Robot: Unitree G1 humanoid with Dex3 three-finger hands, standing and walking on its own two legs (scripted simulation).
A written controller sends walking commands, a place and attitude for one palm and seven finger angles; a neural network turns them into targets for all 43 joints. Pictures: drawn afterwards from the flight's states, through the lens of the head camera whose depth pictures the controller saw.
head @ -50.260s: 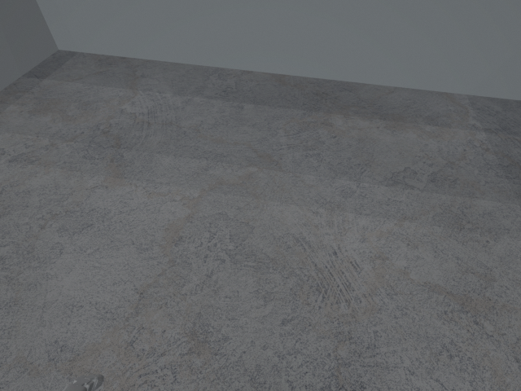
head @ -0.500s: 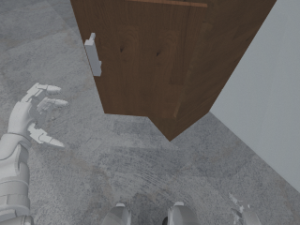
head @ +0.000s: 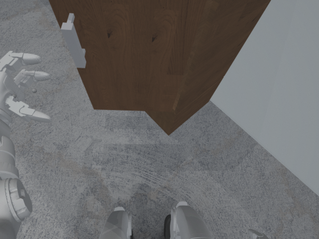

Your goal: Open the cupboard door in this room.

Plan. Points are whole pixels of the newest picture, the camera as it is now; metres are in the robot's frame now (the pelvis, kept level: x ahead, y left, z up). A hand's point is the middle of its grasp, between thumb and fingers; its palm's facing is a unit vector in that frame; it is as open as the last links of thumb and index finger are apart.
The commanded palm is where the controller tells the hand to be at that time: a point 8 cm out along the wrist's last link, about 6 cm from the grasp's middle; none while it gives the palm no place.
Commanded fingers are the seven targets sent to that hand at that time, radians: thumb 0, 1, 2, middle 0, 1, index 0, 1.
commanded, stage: move the hooked fingers beside the handle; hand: left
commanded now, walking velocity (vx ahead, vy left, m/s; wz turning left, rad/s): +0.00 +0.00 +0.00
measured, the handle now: (76, 41) +0.61 +0.22 +0.05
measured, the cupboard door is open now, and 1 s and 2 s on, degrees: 49 49 49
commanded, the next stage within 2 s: slide the fingers in behind the handle in 1.48 s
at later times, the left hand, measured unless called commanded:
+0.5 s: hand (44, 62) +0.52 +0.28 +0.06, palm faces -0.03 -1.00 -0.03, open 14.0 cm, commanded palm +0.52 +0.32 +0.06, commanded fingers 0.00 -0.50 0.30 -0.30 -1.20 -0.30 -1.20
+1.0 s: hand (41, 54) +0.56 +0.30 +0.05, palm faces -0.01 -1.00 -0.02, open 14.0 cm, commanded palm +0.55 +0.32 +0.05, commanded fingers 0.00 -0.50 0.30 -0.30 -1.20 -0.30 -1.20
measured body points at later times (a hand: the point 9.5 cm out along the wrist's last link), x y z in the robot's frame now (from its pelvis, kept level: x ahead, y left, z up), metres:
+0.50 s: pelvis +0.00 +0.01 -0.02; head +0.17 +0.04 +0.40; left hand +0.52 +0.33 +0.07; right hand +0.00 -0.27 -0.11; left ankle +0.00 +0.10 -0.65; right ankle +0.04 -0.12 -0.65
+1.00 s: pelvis +0.01 +0.02 -0.02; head +0.22 +0.06 +0.38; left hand +0.56 +0.35 +0.05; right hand -0.03 -0.24 -0.10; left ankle +0.00 +0.10 -0.65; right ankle +0.04 -0.12 -0.65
